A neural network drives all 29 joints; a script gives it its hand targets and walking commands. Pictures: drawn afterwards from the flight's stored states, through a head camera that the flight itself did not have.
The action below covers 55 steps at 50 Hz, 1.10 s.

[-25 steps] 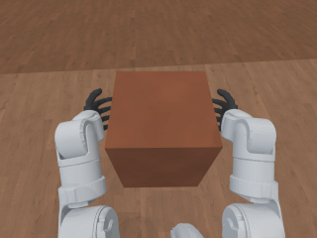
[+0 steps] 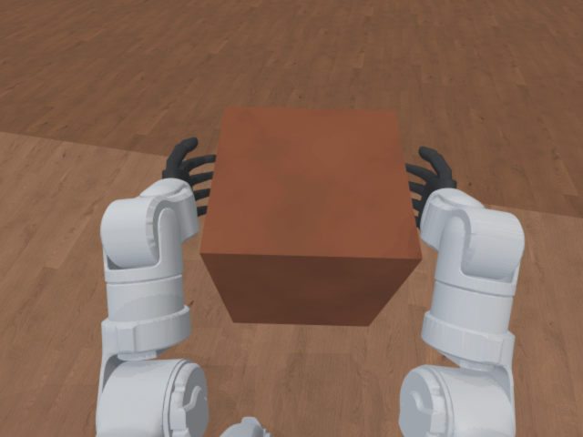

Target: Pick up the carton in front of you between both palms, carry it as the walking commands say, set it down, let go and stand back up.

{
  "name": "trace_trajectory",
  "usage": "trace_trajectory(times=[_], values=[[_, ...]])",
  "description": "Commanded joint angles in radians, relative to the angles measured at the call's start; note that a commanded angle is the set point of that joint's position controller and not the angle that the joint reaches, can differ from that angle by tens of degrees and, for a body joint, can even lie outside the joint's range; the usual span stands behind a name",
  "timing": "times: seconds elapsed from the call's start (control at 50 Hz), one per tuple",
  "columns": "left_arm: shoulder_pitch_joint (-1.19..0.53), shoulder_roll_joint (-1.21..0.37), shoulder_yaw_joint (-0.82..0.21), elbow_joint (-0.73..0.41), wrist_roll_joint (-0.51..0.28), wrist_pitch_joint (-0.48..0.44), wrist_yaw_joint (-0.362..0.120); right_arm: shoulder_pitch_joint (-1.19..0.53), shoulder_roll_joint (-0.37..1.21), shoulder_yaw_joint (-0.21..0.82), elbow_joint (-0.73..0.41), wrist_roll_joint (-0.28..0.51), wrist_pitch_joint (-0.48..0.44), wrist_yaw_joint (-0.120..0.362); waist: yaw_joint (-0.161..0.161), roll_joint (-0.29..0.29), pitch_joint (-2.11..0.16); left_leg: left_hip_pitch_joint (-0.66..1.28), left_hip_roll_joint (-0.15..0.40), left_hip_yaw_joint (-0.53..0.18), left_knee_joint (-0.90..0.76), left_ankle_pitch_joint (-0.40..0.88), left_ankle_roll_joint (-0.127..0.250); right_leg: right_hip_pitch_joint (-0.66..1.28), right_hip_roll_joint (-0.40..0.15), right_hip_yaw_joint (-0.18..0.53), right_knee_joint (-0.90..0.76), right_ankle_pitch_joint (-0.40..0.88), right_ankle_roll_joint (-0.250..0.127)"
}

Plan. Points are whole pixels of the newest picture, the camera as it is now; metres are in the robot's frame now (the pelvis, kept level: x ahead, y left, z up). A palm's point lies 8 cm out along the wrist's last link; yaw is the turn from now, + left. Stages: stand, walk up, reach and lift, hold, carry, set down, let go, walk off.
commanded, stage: carry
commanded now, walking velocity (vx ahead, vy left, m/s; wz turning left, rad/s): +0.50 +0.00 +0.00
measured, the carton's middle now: (304, 229) +0.39 +0.04 +0.10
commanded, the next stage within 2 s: none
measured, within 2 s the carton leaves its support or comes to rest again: neither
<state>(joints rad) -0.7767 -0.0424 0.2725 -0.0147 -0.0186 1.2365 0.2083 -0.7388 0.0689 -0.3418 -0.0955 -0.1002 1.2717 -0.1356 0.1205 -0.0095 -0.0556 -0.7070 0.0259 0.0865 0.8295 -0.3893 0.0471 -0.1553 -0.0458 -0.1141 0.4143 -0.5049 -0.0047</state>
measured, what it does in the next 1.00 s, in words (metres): climbs: left foot 0.04 m higher, then right foot 0.05 m higher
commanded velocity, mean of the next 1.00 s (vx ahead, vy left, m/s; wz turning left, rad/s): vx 0.50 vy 0.00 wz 0.00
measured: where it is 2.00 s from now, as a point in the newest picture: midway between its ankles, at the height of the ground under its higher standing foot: (310, 174)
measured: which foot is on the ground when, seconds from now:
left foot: up 0.00-0.02, down 0.04-0.50, up 0.52-0.86, down 0.88-1.00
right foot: down 0.00-0.06, up 0.08-0.46, down 0.48-0.92, up 0.94-1.00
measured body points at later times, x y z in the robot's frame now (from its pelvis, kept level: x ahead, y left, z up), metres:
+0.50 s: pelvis +0.33 +0.01 +0.03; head +0.34 +0.02 +0.48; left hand +0.70 +0.16 +0.20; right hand +0.70 -0.15 +0.20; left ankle +0.17 +0.09 -0.67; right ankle +0.46 -0.07 -0.65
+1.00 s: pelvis +0.65 +0.06 +0.10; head +0.65 +0.05 +0.55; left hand +1.03 +0.17 +0.27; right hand +1.00 -0.13 +0.26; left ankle +0.73 +0.15 -0.61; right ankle +0.52 -0.06 -0.52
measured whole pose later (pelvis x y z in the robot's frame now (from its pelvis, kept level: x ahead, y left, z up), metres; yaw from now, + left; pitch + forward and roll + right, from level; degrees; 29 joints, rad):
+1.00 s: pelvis +0.65 +0.06 +0.10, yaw +0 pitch +3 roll +1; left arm -0.73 -0.04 0.32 0.02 0.04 1.28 0.15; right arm -0.73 0.06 -0.28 0.03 -0.06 1.28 -0.18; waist -0.10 0.00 -0.08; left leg -0.51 0.00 0.13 0.69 -0.40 0.03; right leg -0.42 -0.02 0.01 1.27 -0.49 -0.02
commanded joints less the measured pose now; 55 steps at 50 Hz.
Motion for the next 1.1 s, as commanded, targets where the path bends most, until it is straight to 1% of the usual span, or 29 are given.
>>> trace_trajectory(times=[0.0,0.02,0.04,0.06,0.08,0.12,0.16,0.22,0.32,0.36,0.4,0.44,0.46,0.48,0.5,0.54,0.56,0.62,0.68,0.74,0.76,0.82,0.86,0.88,0.9,0.92,0.98,1.02,1.08], values=[[-0.627,-0.876,-0.617,-0.015,-0.335,0.024,-0.172,-0.540,0.740,0.549,0.131,0.193,0.018,0.034,-0.156,-0.174,-0.435,0.534,-0.125,0.172,-0.198,0.082,0.039,-0.007,-0.158,0.037,0.106,0.620,-0.116],[-0.648,-0.910,-0.603,0.036,-0.321,0.036,-0.172,-0.551,0.742,0.554,0.105,0.207,0.013,0.039,-0.216,-0.128,-0.498,0.774,-0.099,0.103,-0.203,0.028,0.053,-0.109,-0.104,-0.036,0.353,0.638,-0.057],[-0.697,-0.908,-0.601,-0.046,-0.316,0.033,-0.175,-0.558,0.749,0.559,0.122,0.219,0.008,0.043,-0.248,0.208,-0.586,0.911,0.216,-0.491,-0.395,-0.275,0.153,-0.337,-0.014,-0.021,0.721,0.355,0.006],[-0.699,-0.930,-0.577,0.012,-0.300,0.040,-0.172,-0.618,0.770,0.582,0.079,0.247,0.000,0.042,-0.228,0.320,-0.555,0.993,0.320,-0.877,-0.547,-0.124,0.267,-0.590,0.093,0.085,0.940,-0.054,0.022],[-0.687,-0.880,-0.548,-0.015,-0.223,0.033,-0.156,-0.663,0.831,0.626,0.063,0.299,0.007,0.061,-0.205,0.177,-0.443,0.929,0.307,-0.810,-0.501,-0.026,0.258,-0.671,0.053,0.164,1.040,-0.019,-0.008],[-0.614,-0.915,-0.535,-0.001,-0.210,0.029,-0.147,-0.691,0.909,0.691,0.032,0.381,-0.003,0.093,-0.197,0.064,-0.443,0.911,0.244,-0.542,-0.349,0.422,0.199,-0.717,0.017,0.124,1.050,0.022,-0.030],[-0.587,-0.930,-0.525,-0.024,-0.160,0.004,-0.137,-0.851,1.014,0.771,-0.090,0.492,-0.032,0.116,-0.176,0.031,-0.463,0.833,0.227,-0.457,-0.406,0.296,0.154,-0.684,-0.009,0.126,0.982,0.060,-0.044],[-0.516,-0.877,-0.533,0.008,-0.097,-0.009,-0.119,-0.821,0.963,0.771,-0.090,0.511,-0.045,0.124,-0.167,0.110,-0.406,0.771,0.219,-0.371,-0.451,0.245,0.158,-0.705,-0.020,0.092,0.929,0.125,-0.052],[-0.597,-0.827,-0.580,-0.114,-0.118,0.009,-0.105,-0.710,0.907,0.728,-0.042,0.469,-0.024,0.107,-0.196,0.058,-0.345,0.847,0.220,-0.293,-0.493,0.369,0.196,-0.777,-0.025,0.038,0.659,0.170,-0.033],[-0.557,-0.810,-0.578,-0.095,-0.116,0.018,-0.110,-0.702,0.850,0.714,-0.078,0.437,-0.024,0.104,-0.204,0.153,-0.341,0.781,0.185,-0.179,-0.514,0.411,0.171,-0.645,-0.018,-0.021,0.532,0.175,-0.046],[-0.563,-0.820,-0.595,-0.060,-0.146,0.026,-0.120,-0.662,0.811,0.692,-0.019,0.397,-0.010,0.101,-0.174,0.154,-0.317,0.694,0.150,-0.096,-0.500,0.755,0.139,-0.438,0.074,-0.128,0.405,0.158,-0.077],[-0.503,-0.838,-0.572,-0.018,-0.161,0.032,-0.123,-0.633,0.836,0.680,-0.021,0.399,-0.003,0.099,-0.038,0.153,-0.475,0.686,0.144,0.031,-0.166,1.168,0.064,-0.065,0.168,-0.192,0.276,0.158,-0.108],[-0.545,-0.853,-0.592,-0.030,-0.183,0.027,-0.130,-0.649,0.798,0.657,-0.033,0.383,-0.010,0.102,0.026,0.046,-0.573,0.521,0.114,0.049,0.053,0.932,0.018,0.238,0.121,-0.110,0.203,0.181,-0.112],[-0.542,-0.885,-0.600,-0.025,-0.202,0.012,-0.134,-0.725,0.829,0.672,-0.063,0.382,-0.010,0.090,0.025,-0.203,-0.664,0.180,-0.006,0.050,0.434,0.485,-0.032,0.458,-0.233,0.549,0.056,0.011,-0.290],[-0.561,-0.892,-0.626,-0.056,-0.224,0.006,-0.140,-0.637,0.808,0.639,-0.033,0.336,-0.005,0.087,0.018,-0.231,-0.603,0.008,-0.137,-0.081,0.646,-0.062,-0.043,0.468,-0.261,0.840,-0.094,0.265,-0.374],[-0.643,-0.982,-0.678,-0.053,-0.312,-0.006,-0.153,-0.563,0.807,0.596,0.079,0.264,-0.019,0.073,0.001,-0.051,-0.499,-0.148,-0.038,-0.156,0.753,-0.060,0.000,0.408,-0.268,0.608,0.060,0.603,-0.325],[-0.671,-1.012,-0.705,-0.106,-0.352,-0.017,-0.166,-0.571,0.817,0.588,0.045,0.263,-0.029,0.070,-0.035,-0.011,-0.495,-0.123,-0.006,-0.161,0.680,-0.061,0.002,0.356,-0.231,0.536,0.072,0.550,-0.263],[-0.787,-1.070,-0.765,-0.172,-0.435,-0.039,-0.195,-0.604,0.815,0.563,-0.013,0.221,-0.058,0.057,-0.055,0.010,-0.426,-0.124,0.012,-0.114,0.544,-0.036,-0.004,0.223,-0.221,0.441,-0.038,0.270,-0.240],[-0.716,-0.968,-0.708,-0.148,-0.401,-0.038,-0.173,-0.587,0.755,0.582,-0.003,0.205,-0.050,0.038,-0.035,-0.107,-0.407,-0.173,0.052,-0.083,0.376,-0.044,-0.005,0.274,-0.239,0.350,-0.101,0.236,-0.252],[-0.678,-0.937,-0.695,-0.146,-0.393,-0.017,-0.167,-0.573,0.698,0.594,-0.036,0.223,-0.034,0.034,-0.053,-0.043,-0.379,-0.021,0.076,-0.085,0.093,0.042,-0.002,0.209,-0.214,0.229,-0.133,0.294,-0.201],[-0.655,-0.910,-0.668,-0.135,-0.363,-0.012,-0.166,-0.575,0.747,0.607,-0.008,0.231,-0.021,0.036,-0.030,-0.087,-0.349,-0.019,0.019,0.045,0.058,0.082,-0.021,0.195,-0.168,0.156,-0.137,0.379,-0.209],[-0.580,-0.859,-0.621,-0.067,-0.310,0.011,-0.150,-0.577,0.743,0.623,0.020,0.267,0.004,0.048,-0.071,-0.148,-0.329,0.225,-0.036,0.128,-0.088,0.095,0.010,0.107,-0.172,0.072,-0.090,0.563,-0.164],[-0.596,-0.845,-0.583,-0.005,-0.269,0.031,-0.145,-0.568,0.739,0.597,0.087,0.267,0.015,0.041,-0.213,-0.145,-0.441,0.564,-0.122,0.152,-0.256,0.084,0.044,0.076,-0.088,-0.076,0.281,0.875,-0.082],[-0.558,-0.813,-0.546,0.008,-0.238,0.036,-0.139,-0.554,0.756,0.598,0.075,0.281,0.017,0.044,-0.239,-0.035,-0.537,0.811,0.015,-0.080,-0.256,-0.067,0.058,-0.125,-0.077,-0.036,0.511,0.627,-0.037],[-0.589,-0.813,-0.538,-0.070,-0.225,0.037,-0.137,-0.608,0.759,0.624,0.067,0.316,0.011,0.050,-0.222,0.333,-0.574,0.933,0.269,-0.694,-0.481,-0.331,0.212,-0.405,0.064,0.021,0.770,0.200,0.004],[-0.620,-0.797,-0.527,-0.039,-0.198,0.045,-0.128,-0.642,0.797,0.633,0.078,0.335,0.009,0.050,-0.211,0.282,-0.479,0.936,0.309,-0.866,-0.564,-0.157,0.260,-0.582,0.091,0.145,0.960,-0.009,-0.003],[-0.582,-0.835,-0.490,0.019,-0.143,0.036,-0.118,-0.733,0.904,0.692,0.044,0.420,-0.005,0.082,-0.208,0.014,-0.420,0.808,0.264,-0.532,-0.371,0.289,0.211,-0.676,0.014,0.143,1.000,0.033,-0.035],[-0.608,-0.855,-0.505,-0.031,-0.132,0.016,-0.117,-0.861,0.973,0.730,-0.054,0.503,-0.026,0.101,-0.184,0.064,-0.426,0.736,0.242,-0.424,-0.430,0.139,0.153,-0.620,-0.018,0.139,0.915,0.058,-0.056],[-0.607,-0.816,-0.528,-0.091,-0.122,0.008,-0.108,-0.805,0.941,0.735,-0.077,0.521,-0.029,0.100,-0.185,0.110,-0.439,0.779,0.230,-0.323,-0.468,0.190,0.177,-0.627,-0.004,0.084,0.716,0.056,-0.057]])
